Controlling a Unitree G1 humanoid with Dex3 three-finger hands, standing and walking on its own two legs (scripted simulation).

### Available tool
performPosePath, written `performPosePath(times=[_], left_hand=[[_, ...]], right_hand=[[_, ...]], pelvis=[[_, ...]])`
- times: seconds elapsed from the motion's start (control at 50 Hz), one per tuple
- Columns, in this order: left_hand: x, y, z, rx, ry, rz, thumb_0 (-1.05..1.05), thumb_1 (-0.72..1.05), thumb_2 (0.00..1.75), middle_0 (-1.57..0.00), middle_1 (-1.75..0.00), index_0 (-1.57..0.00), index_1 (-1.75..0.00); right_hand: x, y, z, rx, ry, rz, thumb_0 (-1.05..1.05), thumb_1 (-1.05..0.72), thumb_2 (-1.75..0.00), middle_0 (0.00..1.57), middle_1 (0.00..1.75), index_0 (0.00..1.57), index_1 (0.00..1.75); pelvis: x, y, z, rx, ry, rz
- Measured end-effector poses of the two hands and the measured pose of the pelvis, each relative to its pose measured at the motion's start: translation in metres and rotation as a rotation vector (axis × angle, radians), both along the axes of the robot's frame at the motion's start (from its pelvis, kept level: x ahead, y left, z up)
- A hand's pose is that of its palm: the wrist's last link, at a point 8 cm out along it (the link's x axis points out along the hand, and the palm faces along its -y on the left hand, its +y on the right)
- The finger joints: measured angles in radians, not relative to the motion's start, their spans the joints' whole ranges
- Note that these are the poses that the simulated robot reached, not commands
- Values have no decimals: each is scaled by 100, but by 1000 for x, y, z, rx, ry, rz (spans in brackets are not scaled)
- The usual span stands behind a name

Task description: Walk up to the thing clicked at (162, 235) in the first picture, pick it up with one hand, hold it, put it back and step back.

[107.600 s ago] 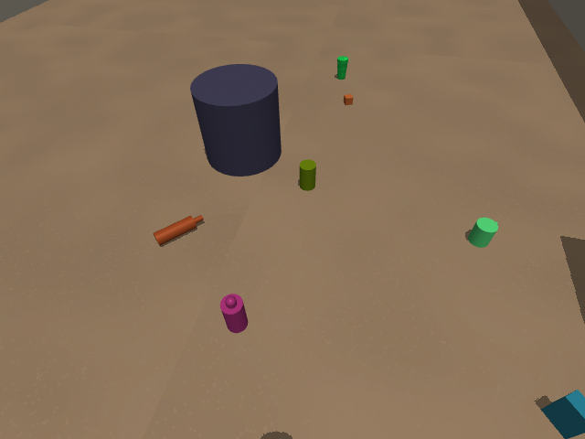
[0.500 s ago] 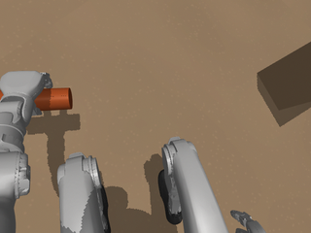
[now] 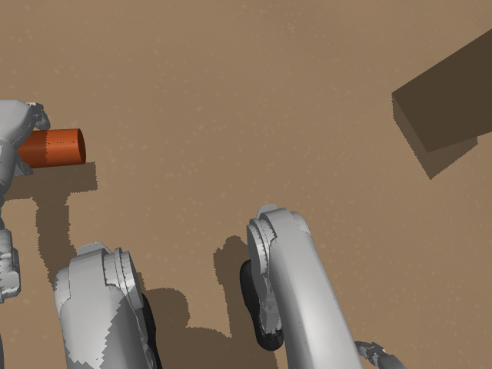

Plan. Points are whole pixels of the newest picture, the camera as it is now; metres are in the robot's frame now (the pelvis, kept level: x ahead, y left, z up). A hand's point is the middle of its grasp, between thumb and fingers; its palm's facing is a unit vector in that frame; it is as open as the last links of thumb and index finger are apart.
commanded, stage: crouch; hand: left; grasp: from above
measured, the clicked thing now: (5, 151) +0.49 +0.32 -0.21
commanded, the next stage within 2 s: lower in 0.06 s
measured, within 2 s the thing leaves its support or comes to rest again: rests again in 1.76 s
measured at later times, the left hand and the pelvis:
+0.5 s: hand (27, 154) +0.49 +0.29 -0.22, palm faces -0.51 -0.03 -0.86, open 9.3 cm; pelvis +0.00 +0.00 -0.03, yaw -2 degrees
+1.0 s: hand (41, 157) +0.49 +0.28 -0.26, palm faces -0.50 -0.05 -0.86, open 9.3 cm; pelvis +0.01 +0.00 -0.04, yaw -4 degrees
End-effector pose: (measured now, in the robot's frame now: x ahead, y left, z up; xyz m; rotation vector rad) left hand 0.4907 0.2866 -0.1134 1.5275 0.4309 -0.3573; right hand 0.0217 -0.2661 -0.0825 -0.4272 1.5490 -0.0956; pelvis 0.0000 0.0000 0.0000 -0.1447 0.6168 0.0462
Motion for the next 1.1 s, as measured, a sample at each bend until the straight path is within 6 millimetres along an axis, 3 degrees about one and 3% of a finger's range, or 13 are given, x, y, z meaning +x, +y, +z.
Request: performPosePath(times=[0.26,0.56,1.1], left_hand=[[5,2,-15,-4,11,0,-1,9,46,-72,-58,-75,-54],[6,1,-53,-26,19,-20,-1,10,44,-72,-58,-75,-54],[12,-4,-94,-35,19,2,0,12,44,-70,-58,-73,-54]], right_hand=[[5,1,-10,-1,-2,22,0,-92,-90,20,30,21,30],[3,2,-20,-16,20,67,0,-92,-90,20,30,21,30],[8,6,-15,-23,29,136,0,-90,-89,20,30,21,30]], pelvis=[[1,1,-12,-9,-14,-8],[1,2,-32,-26,-46,-23],[6,3,-39,-54,-65,-48]])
